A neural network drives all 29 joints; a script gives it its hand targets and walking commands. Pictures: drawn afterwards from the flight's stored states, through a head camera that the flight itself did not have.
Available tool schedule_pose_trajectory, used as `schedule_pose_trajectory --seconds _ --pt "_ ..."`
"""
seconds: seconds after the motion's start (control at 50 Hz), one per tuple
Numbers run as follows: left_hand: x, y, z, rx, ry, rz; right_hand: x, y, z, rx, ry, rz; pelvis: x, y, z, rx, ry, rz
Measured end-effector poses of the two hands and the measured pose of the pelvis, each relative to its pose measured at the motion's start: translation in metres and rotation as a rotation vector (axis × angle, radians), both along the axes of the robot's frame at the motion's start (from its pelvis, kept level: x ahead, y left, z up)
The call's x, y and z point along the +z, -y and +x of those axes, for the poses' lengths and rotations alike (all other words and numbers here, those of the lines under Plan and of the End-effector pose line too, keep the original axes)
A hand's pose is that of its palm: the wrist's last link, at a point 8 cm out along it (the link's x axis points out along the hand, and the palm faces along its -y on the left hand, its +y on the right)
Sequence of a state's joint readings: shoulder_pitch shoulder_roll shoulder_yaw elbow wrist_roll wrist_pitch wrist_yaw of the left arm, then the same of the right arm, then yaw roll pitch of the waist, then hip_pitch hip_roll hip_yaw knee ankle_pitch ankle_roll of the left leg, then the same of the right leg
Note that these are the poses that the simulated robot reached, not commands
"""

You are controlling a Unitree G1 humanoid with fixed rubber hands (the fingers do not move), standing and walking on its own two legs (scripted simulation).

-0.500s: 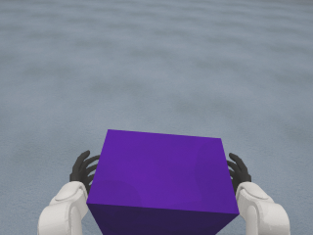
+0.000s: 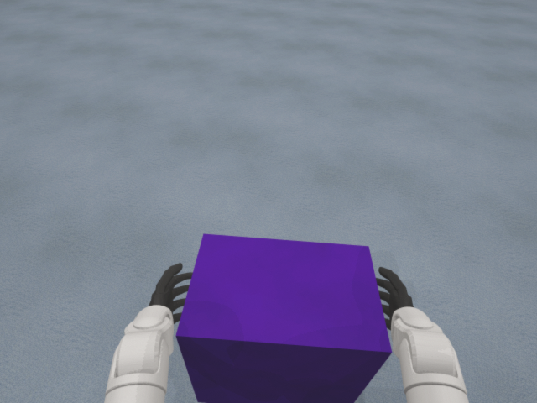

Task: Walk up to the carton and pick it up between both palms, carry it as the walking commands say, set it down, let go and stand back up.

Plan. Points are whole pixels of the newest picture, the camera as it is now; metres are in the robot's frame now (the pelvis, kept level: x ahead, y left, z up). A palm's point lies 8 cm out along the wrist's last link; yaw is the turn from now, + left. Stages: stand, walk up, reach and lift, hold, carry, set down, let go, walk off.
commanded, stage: set down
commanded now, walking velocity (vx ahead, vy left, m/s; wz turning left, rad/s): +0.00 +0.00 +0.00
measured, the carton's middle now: (278, 328) +0.29 -0.03 -0.07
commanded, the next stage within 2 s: none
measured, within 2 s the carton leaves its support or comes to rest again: neither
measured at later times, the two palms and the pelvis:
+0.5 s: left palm (176, 312) +0.32 +0.15 -0.05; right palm (384, 318) +0.28 -0.21 -0.06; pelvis -0.02 -0.01 -0.02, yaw -1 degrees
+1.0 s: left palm (189, 314) +0.36 +0.15 -0.14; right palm (368, 322) +0.32 -0.21 -0.14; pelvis -0.04 +0.00 -0.08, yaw -1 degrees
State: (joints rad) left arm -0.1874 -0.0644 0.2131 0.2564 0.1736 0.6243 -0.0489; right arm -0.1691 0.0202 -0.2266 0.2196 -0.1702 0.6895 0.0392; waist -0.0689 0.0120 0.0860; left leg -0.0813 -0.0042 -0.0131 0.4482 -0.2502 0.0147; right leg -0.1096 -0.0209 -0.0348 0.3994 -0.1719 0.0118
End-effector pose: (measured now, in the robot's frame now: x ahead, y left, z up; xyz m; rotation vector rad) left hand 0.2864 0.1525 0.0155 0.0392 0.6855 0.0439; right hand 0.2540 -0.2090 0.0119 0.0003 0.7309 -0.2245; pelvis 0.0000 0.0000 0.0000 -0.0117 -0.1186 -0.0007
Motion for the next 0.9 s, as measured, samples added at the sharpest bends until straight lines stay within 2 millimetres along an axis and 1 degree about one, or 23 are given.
schedule_pose_trajectory --seconds 0.08,0.22,0.3,0.36,0.48,0.58,0.72,0.9 --pt "-0.01 0.001 0.004 0.012 -0.009 -0.004 -0.012 0.001 0.007 -0.003 -0.008 0.019 -0.003 0.005 -0.007 -0.002 -0.016 0.002" --pt "-0.011 -0.001 0.022 0.019 0.012 -0.011 -0.017 -0.001 0.024 -0.006 0.013 0.033 -0.007 0.011 -0.012 -0.003 -0.086 0.006" --pt "-0.018 -0.001 0.029 0.016 0.007 -0.013 -0.025 -0.001 0.03 -0.013 0.007 0.036 -0.009 0.012 -0.013 -0.004 -0.134 0.007" --pt "-0.03 0.0 0.031 0.01 -0.009 -0.012 -0.036 0.0 0.03 -0.02 -0.008 0.038 -0.012 0.012 -0.013 -0.006 -0.173 0.007" --pt "-0.062 0.003 0.035 -0.008 -0.036 -0.011 -0.065 0.003 0.03 -0.028 -0.035 0.032 -0.02 0.01 -0.016 -0.01 -0.264 0.007" --pt "-0.085 0.004 0.043 -0.01 -0.03 -0.02 -0.086 0.003 0.036 -0.029 -0.029 0.024 -0.03 0.007 -0.02 -0.012 -0.351 0.006" --pt "-0.107 0.003 0.058 -0.004 -0.016 -0.028 -0.109 0.002 0.05 -0.034 -0.013 0.024 -0.046 0.002 -0.027 -0.014 -0.467 0.001" --pt "-0.137 0.005 0.071 -0.002 -0.015 -0.039 -0.139 0.003 0.06 -0.043 -0.009 0.031 -0.068 -0.003 -0.036 -0.02 -0.583 0.006"
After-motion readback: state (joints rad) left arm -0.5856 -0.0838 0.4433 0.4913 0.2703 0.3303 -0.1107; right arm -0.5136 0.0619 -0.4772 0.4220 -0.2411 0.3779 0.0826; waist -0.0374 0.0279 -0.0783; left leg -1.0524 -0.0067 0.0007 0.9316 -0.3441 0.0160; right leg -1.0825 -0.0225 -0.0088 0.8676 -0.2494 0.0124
